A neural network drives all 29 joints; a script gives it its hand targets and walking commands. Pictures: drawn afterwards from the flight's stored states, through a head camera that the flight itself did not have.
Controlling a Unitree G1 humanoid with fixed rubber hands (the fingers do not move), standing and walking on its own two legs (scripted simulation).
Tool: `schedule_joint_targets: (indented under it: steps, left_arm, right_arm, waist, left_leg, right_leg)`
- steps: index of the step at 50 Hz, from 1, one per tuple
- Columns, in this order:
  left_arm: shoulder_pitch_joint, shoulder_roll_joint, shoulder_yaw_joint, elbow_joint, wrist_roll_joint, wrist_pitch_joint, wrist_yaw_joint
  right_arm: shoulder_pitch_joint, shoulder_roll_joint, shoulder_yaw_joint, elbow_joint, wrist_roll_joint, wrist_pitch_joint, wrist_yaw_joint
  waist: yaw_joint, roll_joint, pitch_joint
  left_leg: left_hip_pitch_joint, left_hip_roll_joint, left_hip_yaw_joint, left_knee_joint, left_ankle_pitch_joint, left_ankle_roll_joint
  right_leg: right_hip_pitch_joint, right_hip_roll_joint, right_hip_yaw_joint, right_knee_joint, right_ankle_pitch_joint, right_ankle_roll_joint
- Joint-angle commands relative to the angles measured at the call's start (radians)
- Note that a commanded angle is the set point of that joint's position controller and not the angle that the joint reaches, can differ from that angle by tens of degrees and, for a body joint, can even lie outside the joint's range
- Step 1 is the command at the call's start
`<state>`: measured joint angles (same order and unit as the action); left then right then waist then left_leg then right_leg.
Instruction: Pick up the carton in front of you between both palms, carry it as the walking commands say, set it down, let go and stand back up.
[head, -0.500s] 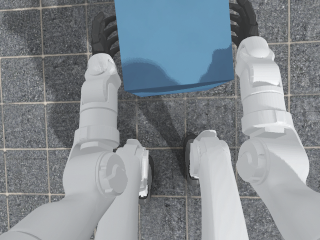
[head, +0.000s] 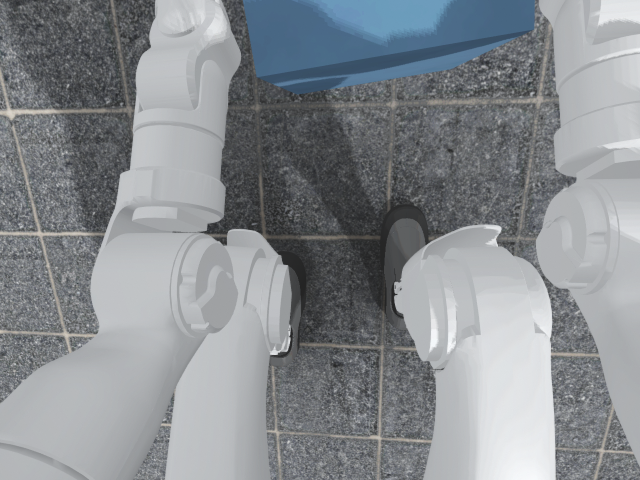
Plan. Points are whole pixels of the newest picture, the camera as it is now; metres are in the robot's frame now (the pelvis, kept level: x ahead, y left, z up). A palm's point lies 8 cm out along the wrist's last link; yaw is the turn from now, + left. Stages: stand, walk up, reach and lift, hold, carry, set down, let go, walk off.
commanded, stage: set down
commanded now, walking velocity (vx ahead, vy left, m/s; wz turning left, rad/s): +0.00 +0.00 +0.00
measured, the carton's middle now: out of the picture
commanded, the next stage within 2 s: none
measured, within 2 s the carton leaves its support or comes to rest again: rests again in 0.30 s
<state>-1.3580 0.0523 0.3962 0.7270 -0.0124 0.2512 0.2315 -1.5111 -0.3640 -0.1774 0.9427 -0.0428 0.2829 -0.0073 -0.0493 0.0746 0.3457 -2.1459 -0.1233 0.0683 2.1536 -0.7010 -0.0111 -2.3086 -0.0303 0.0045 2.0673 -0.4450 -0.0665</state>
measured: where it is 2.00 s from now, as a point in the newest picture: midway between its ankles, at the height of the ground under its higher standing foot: (341, 308)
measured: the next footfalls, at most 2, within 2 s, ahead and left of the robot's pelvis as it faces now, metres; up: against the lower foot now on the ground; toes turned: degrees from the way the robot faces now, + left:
none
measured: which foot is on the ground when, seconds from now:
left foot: down 0.00-1.00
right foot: down 0.00-1.00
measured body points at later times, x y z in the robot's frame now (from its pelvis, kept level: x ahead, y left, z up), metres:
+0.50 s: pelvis -0.01 +0.00 -0.02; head +0.36 -0.06 +0.21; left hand +0.55 +0.07 -0.19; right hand +0.55 -0.24 -0.19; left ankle +0.08 +0.11 -0.36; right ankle +0.14 -0.11 -0.36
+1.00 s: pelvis -0.01 +0.00 -0.04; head +0.35 -0.06 +0.20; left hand +0.55 +0.07 -0.20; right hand +0.55 -0.24 -0.20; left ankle +0.08 +0.11 -0.36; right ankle +0.14 -0.11 -0.36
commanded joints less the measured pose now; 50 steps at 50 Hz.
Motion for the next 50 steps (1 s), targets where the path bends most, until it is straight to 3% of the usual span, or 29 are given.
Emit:
schedule_joint_targets:
  steps: [1,6,15,19,34,44,50]
  left_arm:
    - [-0.79,-0.809,-0.533,-0.175,-0.146,-0.03,-0.272]
    - [-0.772,-0.842,-0.523,-0.123,-0.136,-0.026,-0.287]
    - [-0.777,-0.797,-0.435,-0.038,-0.097,-0.04,-0.298]
    - [-0.788,-0.78,-0.434,-0.021,-0.11,-0.049,-0.293]
    - [-0.658,-0.66,-0.273,0.142,-0.007,-0.022,-0.333]
    - [-0.556,-0.564,-0.188,0.223,0.051,-0.004,-0.339]
    - [-0.48,-0.455,-0.139,0.258,0.09,-0.005,-0.319]
  right_arm:
    - [-0.552,0.902,0.35,-0.173,0.161,-0.035,0.238]
    - [-0.494,0.917,0.315,-0.101,0.15,-0.027,0.263]
    - [-0.507,0.881,0.247,0.022,0.127,-0.05,0.292]
    - [-0.549,0.85,0.245,0.035,0.138,-0.063,0.292]
    - [-0.413,0.755,0.142,0.189,0.044,-0.031,0.327]
    - [-0.325,0.649,0.093,0.23,-0.007,-0.011,0.326]
    - [-0.272,0.504,0.046,0.248,-0.042,-0.021,0.313]
  waist:
    - [-0.042,-0.137,-1.552]
    - [-0.056,-0.087,-1.391]
    - [-0.049,-0.055,-1.136]
    - [-0.058,-0.048,-1.114]
    - [-0.026,-0.048,-0.707]
    - [-0.019,-0.063,-0.552]
    - [-0.022,-0.069,-0.482]
  left_leg:
    - [0.258,-0.067,-0.002,-0.192,0.343,-0.017]
    - [0.193,-0.07,-0.004,-0.166,0.311,-0.014]
    - [0.211,-0.064,-0.019,-0.154,0.257,-0.002]
    - [0.239,-0.063,-0.022,-0.145,0.261,0.0]
    - [0.064,-0.044,-0.026,-0.138,0.059,0.013]
    - [0.02,-0.044,-0.028,-0.114,0.019,0.02]
    - [0.043,-0.041,-0.022,-0.106,0.025,0.01]
  right_leg:
    - [1.276,0.087,0.034,0.0,0.578,0.031]
    - [1.151,0.088,0.04,0.009,0.527,0.018]
    - [0.877,0.083,0.029,0.005,0.331,0.018]
    - [0.855,0.078,0.03,0.014,0.32,0.015]
    - [0.741,0.064,0.078,0.01,0.083,-0.009]
    - [0.715,0.068,0.103,0.012,-0.011,-0.018]
    - [0.713,0.063,0.102,0.023,-0.03,-0.005]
